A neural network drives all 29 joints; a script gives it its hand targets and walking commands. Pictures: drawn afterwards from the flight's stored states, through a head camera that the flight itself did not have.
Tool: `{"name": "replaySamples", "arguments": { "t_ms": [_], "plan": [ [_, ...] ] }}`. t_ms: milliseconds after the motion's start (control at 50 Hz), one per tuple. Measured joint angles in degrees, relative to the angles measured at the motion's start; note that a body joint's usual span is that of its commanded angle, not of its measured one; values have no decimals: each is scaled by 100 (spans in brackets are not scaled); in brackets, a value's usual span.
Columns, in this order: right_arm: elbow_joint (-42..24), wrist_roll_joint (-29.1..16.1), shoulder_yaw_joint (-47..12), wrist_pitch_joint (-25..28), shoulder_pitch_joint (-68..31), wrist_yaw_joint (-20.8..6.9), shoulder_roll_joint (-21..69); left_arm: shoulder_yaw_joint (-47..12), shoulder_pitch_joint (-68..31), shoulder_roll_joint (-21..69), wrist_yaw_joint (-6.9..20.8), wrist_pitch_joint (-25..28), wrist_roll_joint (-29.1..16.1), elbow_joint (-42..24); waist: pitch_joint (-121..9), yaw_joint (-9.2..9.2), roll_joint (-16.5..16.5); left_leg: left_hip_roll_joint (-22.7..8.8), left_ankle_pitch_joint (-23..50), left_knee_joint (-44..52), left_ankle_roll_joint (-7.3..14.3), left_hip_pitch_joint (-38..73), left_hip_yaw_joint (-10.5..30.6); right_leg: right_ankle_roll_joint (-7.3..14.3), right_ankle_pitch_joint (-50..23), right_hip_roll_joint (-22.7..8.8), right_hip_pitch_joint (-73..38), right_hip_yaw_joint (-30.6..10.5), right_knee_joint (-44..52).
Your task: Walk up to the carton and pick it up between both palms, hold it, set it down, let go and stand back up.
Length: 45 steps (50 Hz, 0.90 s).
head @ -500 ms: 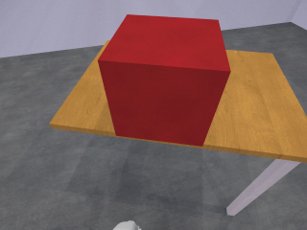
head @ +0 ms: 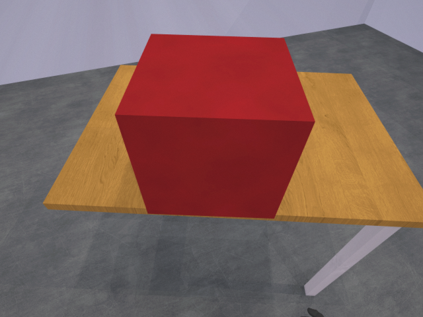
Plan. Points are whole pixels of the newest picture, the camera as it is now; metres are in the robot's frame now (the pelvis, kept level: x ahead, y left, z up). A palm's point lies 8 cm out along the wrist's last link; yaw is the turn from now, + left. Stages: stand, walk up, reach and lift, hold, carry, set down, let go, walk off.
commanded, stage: walk up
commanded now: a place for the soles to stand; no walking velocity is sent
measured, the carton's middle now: (214, 128) +0.46 +0.01 +0.11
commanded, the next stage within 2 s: none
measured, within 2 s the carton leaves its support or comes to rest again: neither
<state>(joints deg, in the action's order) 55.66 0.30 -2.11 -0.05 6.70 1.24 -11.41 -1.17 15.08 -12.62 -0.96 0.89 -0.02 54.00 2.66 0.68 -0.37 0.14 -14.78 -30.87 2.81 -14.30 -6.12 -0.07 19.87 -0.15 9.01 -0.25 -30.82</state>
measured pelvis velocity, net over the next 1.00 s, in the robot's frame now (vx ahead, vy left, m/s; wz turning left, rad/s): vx -0.05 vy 0.00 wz -0.19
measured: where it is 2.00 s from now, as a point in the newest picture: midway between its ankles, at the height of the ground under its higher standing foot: outside the picture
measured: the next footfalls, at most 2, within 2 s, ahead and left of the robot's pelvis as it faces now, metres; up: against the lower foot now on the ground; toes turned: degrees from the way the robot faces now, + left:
right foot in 1.12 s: -0.02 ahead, -0.17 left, +0.00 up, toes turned +6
left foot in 1.50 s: -0.02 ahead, +0.05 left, +0.00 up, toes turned -1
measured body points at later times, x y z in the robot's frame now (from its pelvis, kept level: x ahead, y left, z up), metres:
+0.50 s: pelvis -0.02 +0.02 +0.00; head +0.00 +0.02 +0.45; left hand +0.02 +0.25 -0.15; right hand +0.04 -0.24 -0.14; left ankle +0.02 +0.09 -0.73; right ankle -0.03 -0.12 -0.73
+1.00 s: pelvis -0.05 +0.00 -0.01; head -0.01 -0.01 +0.44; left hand +0.06 +0.26 -0.15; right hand +0.00 -0.27 -0.15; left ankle +0.02 +0.09 -0.73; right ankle -0.06 -0.11 -0.70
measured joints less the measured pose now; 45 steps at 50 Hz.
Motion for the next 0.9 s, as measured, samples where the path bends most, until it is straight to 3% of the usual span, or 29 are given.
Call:
{"name": "replaySamples", "arguments": {
  "t_ms": [480,820,900],
  "plan": [
    [457,-10,72,-63,192,-17,-137,-104,113,49,-42,58,8,493,85,-28,125,19,275,434,122,137,-419,-134,-289,-28,152,-437,145],
    [406,22,111,-118,275,-15,-193,-95,130,9,-95,32,37,360,84,-75,72,-48,139,237,143,86,-755,-171,-184,25,423,-773,-241],
    [213,91,166,-53,212,59,-173,39,-20,-177,-124,-135,91,239,268,-51,241,-99,69,1,132,-6,-895,-111,122,10,753,-673,-887]
  ]
}}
